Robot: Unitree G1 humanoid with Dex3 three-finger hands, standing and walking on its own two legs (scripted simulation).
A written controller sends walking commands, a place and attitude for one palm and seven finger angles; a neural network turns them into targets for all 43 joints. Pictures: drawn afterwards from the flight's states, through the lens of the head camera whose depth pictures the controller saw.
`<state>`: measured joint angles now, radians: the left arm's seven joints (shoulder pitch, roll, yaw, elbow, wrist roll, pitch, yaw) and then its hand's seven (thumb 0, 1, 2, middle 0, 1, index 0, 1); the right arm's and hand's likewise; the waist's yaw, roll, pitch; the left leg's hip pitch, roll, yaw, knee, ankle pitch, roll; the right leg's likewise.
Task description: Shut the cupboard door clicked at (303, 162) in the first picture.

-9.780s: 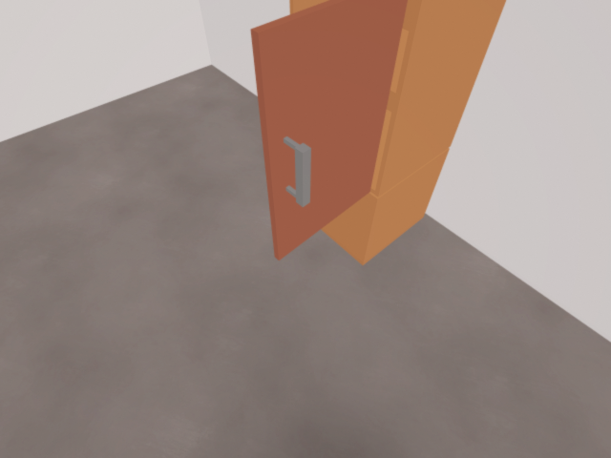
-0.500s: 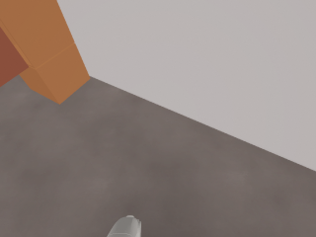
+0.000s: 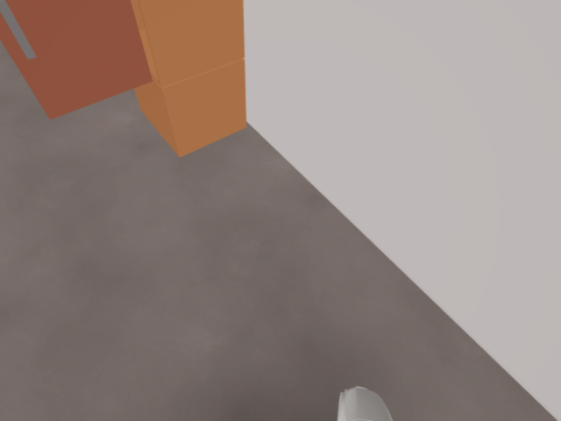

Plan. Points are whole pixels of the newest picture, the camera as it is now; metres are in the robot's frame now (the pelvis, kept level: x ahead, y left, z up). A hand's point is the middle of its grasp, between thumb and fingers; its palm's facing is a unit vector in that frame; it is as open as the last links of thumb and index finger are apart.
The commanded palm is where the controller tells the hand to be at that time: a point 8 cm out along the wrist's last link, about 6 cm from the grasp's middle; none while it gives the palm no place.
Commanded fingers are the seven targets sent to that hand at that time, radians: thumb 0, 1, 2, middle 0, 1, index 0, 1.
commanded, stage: walk to a spot facing it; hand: left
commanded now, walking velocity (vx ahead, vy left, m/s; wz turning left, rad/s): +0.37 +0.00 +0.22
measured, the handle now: (13, 26) +0.95 +0.83 -0.04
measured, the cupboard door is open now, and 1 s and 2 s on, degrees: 93 93 93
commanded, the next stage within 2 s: turn to face it in 0.98 s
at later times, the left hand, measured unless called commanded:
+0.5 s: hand (220, 304) +0.31 +0.14 -0.16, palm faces +0.13 -0.97 -0.19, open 7.3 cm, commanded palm none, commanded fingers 0.00 0.90 0.90 -0.20 -0.30 -0.20 -0.30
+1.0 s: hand (188, 263) +0.40 +0.23 -0.18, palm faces +0.36 -0.93 -0.12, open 7.4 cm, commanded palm none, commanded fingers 0.00 0.90 0.90 -0.20 -0.30 -0.20 -0.30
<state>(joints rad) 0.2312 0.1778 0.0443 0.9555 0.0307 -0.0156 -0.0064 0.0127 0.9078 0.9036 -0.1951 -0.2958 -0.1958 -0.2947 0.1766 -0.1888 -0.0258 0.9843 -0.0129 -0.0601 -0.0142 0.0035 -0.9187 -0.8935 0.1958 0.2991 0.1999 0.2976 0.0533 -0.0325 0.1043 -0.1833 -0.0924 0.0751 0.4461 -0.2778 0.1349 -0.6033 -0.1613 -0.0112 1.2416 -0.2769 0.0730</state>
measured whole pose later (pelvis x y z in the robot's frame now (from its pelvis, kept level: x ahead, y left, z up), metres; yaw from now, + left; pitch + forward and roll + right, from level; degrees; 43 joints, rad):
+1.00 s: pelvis +0.44 +0.07 +0.00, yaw +17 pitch -1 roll -1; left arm 0.28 0.16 0.05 1.05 0.03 -0.02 0.00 0.01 0.91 0.90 -0.19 -0.30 -0.20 -0.29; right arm 0.17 -0.16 -0.05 1.01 -0.01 -0.06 -0.03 0.00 -0.94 -0.89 0.20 0.30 0.20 0.30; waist 0.05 -0.05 0.07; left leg -0.24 -0.05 0.11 0.45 -0.21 0.11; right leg -0.55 -0.14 -0.04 1.17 -0.28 0.03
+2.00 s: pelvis +0.57 +0.15 +0.01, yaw +37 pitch +2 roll -3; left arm 0.20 0.27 0.07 0.97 0.02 0.06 0.02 0.01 0.91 0.90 -0.19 -0.30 -0.20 -0.29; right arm 0.15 -0.18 -0.03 0.94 -0.01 0.01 -0.02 0.00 -0.91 -0.89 0.20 0.30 0.20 0.30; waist 0.03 -0.03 0.07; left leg -0.28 -0.05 0.04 0.41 -0.17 0.10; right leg -0.51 -0.08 0.00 1.14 -0.34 0.10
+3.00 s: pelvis +0.67 +0.23 +0.00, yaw +47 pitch +0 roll +2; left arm 0.39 0.14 0.04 1.15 0.02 0.00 0.00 0.01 0.91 0.90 -0.20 -0.30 -0.20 -0.29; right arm 0.16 -0.13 -0.04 1.02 -0.02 -0.07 -0.03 -0.01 -0.93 -0.89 0.20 0.30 0.20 0.30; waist 0.05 -0.05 0.07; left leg -0.21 0.00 0.15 0.48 -0.26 0.03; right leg -0.40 -0.10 -0.06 1.11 -0.41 -0.01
